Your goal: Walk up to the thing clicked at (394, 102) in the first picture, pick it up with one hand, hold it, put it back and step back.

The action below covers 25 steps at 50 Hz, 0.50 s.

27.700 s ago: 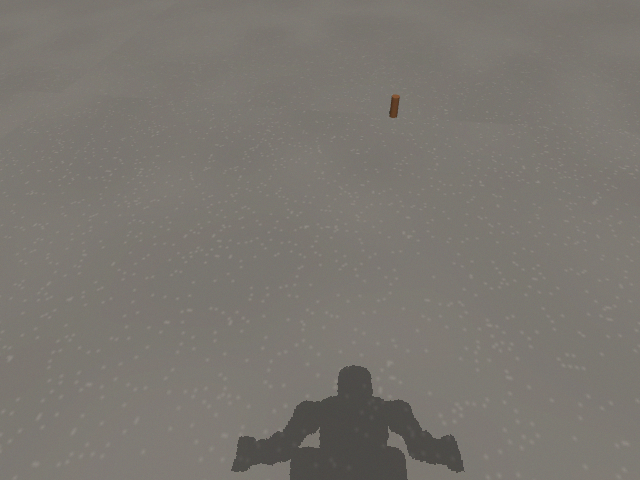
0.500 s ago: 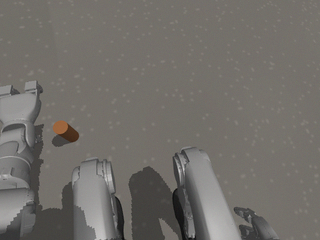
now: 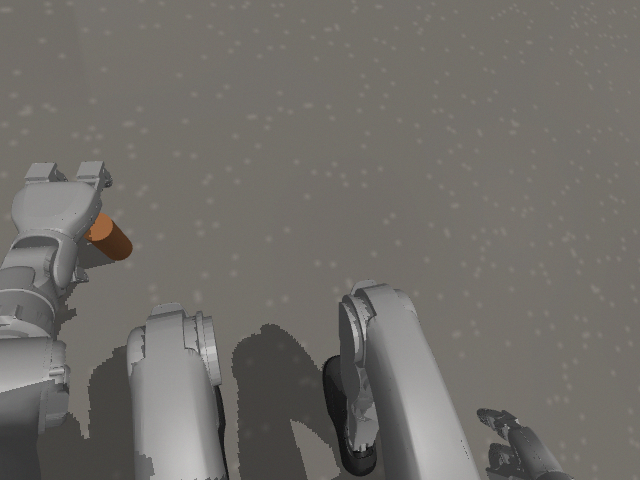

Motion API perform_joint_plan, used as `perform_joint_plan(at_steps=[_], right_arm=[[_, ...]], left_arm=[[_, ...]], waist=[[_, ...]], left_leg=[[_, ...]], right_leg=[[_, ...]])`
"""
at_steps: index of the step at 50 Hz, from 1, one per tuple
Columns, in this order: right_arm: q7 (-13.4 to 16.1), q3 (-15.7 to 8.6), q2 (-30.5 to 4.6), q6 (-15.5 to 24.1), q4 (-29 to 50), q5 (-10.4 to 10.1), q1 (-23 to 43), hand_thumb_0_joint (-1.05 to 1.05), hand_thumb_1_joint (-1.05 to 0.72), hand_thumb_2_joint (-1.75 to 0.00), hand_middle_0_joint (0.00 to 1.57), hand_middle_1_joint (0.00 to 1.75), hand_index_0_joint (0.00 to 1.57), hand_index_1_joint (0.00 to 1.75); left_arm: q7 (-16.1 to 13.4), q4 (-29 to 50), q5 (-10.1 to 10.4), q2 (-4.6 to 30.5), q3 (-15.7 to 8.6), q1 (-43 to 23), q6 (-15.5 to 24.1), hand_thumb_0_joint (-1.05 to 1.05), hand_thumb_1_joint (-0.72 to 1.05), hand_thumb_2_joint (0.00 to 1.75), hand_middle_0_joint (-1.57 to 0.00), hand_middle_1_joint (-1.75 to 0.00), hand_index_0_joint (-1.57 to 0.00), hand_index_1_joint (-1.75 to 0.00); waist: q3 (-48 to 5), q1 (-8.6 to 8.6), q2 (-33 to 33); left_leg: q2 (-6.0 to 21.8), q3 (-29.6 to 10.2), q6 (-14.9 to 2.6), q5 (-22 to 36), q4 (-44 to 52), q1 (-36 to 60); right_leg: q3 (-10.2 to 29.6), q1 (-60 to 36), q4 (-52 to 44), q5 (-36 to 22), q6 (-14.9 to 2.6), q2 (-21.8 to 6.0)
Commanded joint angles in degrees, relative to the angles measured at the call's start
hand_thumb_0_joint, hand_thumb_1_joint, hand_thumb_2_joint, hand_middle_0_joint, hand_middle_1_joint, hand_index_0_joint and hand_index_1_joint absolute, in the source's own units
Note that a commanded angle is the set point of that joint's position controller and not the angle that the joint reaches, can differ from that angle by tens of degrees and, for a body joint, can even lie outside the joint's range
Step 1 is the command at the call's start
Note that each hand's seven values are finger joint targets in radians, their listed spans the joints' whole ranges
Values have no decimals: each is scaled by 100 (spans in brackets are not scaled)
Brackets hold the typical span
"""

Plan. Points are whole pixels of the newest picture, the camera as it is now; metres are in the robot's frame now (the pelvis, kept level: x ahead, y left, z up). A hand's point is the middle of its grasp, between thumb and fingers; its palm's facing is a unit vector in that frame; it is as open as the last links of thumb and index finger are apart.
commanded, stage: withdraw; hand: left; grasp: from above
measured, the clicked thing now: (108, 238) +0.48 +0.29 -0.29
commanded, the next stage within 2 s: home in 0.08 s
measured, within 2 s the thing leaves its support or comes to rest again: neither
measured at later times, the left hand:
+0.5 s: hand (27, 220) +0.42 +0.29 -0.04, palm faces -0.38 -0.30 -0.88, open 11.9 cm
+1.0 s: hand out of the picture +0.27 +0.24 +0.17, palm faces -0.03 -0.89 -0.46, open 7.6 cm
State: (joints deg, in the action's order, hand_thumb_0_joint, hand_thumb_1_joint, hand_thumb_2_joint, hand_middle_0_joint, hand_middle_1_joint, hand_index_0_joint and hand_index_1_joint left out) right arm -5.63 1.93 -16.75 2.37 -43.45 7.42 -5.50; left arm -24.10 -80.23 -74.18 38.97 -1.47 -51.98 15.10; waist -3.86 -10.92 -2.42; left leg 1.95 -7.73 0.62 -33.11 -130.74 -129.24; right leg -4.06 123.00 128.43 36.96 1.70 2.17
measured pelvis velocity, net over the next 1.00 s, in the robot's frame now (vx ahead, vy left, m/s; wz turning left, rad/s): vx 0.05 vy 0.01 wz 0.11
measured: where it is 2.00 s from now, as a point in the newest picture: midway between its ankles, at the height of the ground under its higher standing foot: (283, 447)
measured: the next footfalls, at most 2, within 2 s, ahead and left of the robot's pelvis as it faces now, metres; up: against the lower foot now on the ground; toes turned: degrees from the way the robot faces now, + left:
none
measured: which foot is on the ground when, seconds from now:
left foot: down 0.00-1.00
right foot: down 0.00-1.00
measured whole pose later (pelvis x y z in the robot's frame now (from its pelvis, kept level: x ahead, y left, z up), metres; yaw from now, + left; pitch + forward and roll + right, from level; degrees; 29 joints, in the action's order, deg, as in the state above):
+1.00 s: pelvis +0.05 +0.01 +0.25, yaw +6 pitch +22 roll -4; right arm 3.7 1.6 -11.7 6.0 -31.7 -2.0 -6.1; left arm -3.6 -9.6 -10.9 19.2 -0.3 8.2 -15.7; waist -11.2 -2.6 1.7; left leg 2.1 -4.2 0.5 -32.1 -84.9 -75.0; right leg -3.0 69.6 82.1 34.5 1.1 0.5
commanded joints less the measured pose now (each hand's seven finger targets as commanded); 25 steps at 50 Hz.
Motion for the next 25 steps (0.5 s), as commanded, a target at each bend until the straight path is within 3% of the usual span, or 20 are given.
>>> perform_joint_plan(at_steps=[1,6,8,9,10,11,12,13,14,15,16,17,18,19,20,21,22,23,25], right_arm=[[16,-301,-1295,155,17,151,-1032,0,-90,-90,20,30,20,30],[-1,-353,-1301,219,135,154,-1028,0,-90,-90,20,30,20,30],[-4,-368,-1258,220,124,97,-1139,0,-90,-90,20,30,20,30],[-13,-406,-1225,218,115,69,-1233,0,-88,-89,20,30,20,30],[-26,-415,-1201,202,79,50,-1338,0,-90,-90,20,30,20,30],[-19,-449,-1166,175,40,5,-1449,0,-88,-89,20,30,20,30],[-6,-544,-1249,165,270,-40,-1361,0,-88,-89,20,30,20,30],[-20,-552,-1166,146,268,-88,-1442,0,-88,-89,20,30,20,30],[-28,-594,-1171,128,316,-132,-1476,0,-88,-89,20,30,20,30],[-37,-586,-1061,75,159,-200,-1587,0,-89,-90,20,30,20,30],[-21,-662,-1158,61,403,-243,-1538,0,-89,-90,20,30,20,30],[-18,-691,-1144,25,449,-316,-1551,0,-89,-90,20,30,20,30],[-26,-711,-1061,-18,453,-375,-1603,0,-89,-90,20,30,20,30],[-30,-739,-1029,-58,517,-442,-1598,0,-89,-90,20,30,20,30],[0,-765,-1022,-74,639,-505,-1489,0,-89,-90,20,30,20,30],[26,-759,-1001,-93,686,-532,-1367,0,-89,-90,20,30,20,30],[39,-735,-962,-113,770,-585,-1289,0,-90,-90,20,30,20,30],[76,-762,-956,-137,861,-626,-1188,0,-90,-90,20,30,20,30],[143,-779,-931,-198,950,-679,-1046,0,-90,-90,20,30,20,30]], left_arm=[[-714,297,-75,1944,-689,-2422,-342,0,-52,98,-8,-100,-9,-99],[-598,911,174,2342,-894,-2524,-678,0,-47,94,-12,-95,-12,-94],[-387,1012,364,2251,-797,-2319,-782,0,-48,95,-12,-95,-12,-94],[-253,1011,447,2169,-745,-2180,-825,0,-40,87,-20,-87,-20,-86],[-95,1112,543,2108,-711,-2070,-835,0,-46,93,-14,-94,-14,-94],[60,1334,635,2010,-662,-2048,-841,0,-38,89,-22,-86,-22,-86],[191,1626,764,2203,-879,-1849,-820,0,-30,92,-25,-78,-22,-78],[387,1516,897,1820,-652,-1393,-849,0,-23,93,-25,-70,-22,-71],[571,1609,1077,1590,-589,-1099,-860,0,-21,90,-24,-65,-22,-67],[781,1555,1247,1101,-243,-823,-900,0,-18,87,-23,-61,-21,-64],[931,1897,1406,1285,-464,-555,-894,0,-11,84,-22,-57,-20,-59],[1095,2415,1582,1357,-473,-435,-893,0,-5,85,-22,-56,-20,-57],[1287,2517,1809,1067,-354,129,-956,0,3,85,-22,-52,-20,-54],[1443,3244,2068,985,-327,286,-969,0,11,87,-22,-51,-21,-52],[1530,3858,2295,1090,-478,487,-1000,0,19,84,-21,-46,-20,-47],[1615,3774,2497,800,-452,1110,-1085,0,27,83,-20,-41,-19,-41],[1687,4141,2718,777,-472,1345,-1135,0,35,81,-20,-37,-19,-37],[1717,4837,2926,885,-641,1160,-1152,0,43,79,-19,-33,-18,-33],[1759,5234,3144,884,-828,1386,-1272,0,59,78,-18,-28,-18,-28]], waist=[[-3784,-32,2194],[-4733,138,2664],[-4690,133,2403],[-4555,107,2276],[-4629,123,2136],[-4668,110,2004],[-4725,194,1798],[-4587,195,1593],[-4481,166,1328],[-4328,160,1116],[-4398,181,949],[-4622,326,1035],[-4574,438,992],[-4720,525,1051],[-4849,649,1054],[-4447,625,898],[-4236,698,851],[-4388,745,917],[-4271,779,1027]], left_leg=[[-136,474,-88,-327,1397,3379],[-154,544,-111,-361,1356,3633],[-153,602,-163,-334,1320,3464],[-153,601,-179,-354,1343,3384],[-159,626,-202,-278,1363,3268],[-157,635,-219,-162,1373,3264],[-147,613,-239,-34,1413,3217],[-151,629,-255,25,1465,3161],[-157,639,-281,211,1485,3092],[-158,623,-298,109,1595,3020],[-156,612,-314,395,1637,3104],[-150,582,-304,367,1797,3263],[-143,587,-292,443,1941,3432],[-137,569,-288,446,2112,3612],[-129,540,-280,515,2252,3821],[-107,439,-263,427,2430,3860],[-90,461,-269,478,2534,3864],[-85,439,-267,557,2641,4086],[-70,390,-232,611,2891,4393]], right_leg=[[-479,-861,-1194,-212,-401,66],[-399,-1093,-1211,-191,-440,47],[-339,-1237,-1418,-163,-442,85],[-311,-1305,-1506,-137,-440,89],[-298,-1525,-1590,-190,-427,116],[-288,-1675,-1663,-335,-412,124],[-299,-1886,-1718,-447,-399,133],[-258,-2125,-1855,-499,-374,137],[-249,-2339,-1956,-727,-336,133],[-232,-2415,-2086,-646,-322,160],[-244,-2645,-2147,-965,-298,154],[-218,-2800,-2205,-915,-313,150],[-190,-2961,-2332,-990,-306,146],[-176,-3128,-2451,-981,-308,142],[-157,-3269,-2561,-1041,-310,137],[-187,-3134,-2616,-987,-307,120],[-147,-3203,-2713,-1043,-305,138],[-106,-3333,-2814,-1130,-321,125],[-69,-3428,-3015,-1141,-355,103]])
